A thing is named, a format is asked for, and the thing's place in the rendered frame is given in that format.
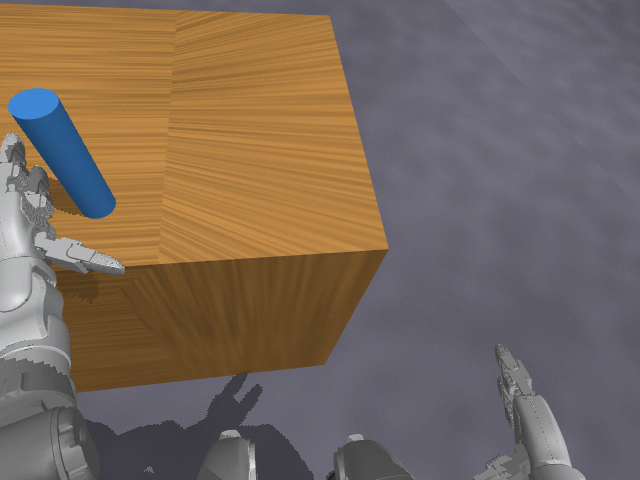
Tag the left robot arm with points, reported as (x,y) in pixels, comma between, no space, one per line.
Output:
(43,436)

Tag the right robot hand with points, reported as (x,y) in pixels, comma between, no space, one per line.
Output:
(538,439)

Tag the left robot hand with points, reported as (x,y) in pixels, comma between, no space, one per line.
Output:
(24,228)

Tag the can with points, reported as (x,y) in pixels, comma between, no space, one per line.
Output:
(42,117)

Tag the right robot arm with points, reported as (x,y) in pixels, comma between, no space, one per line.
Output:
(556,472)

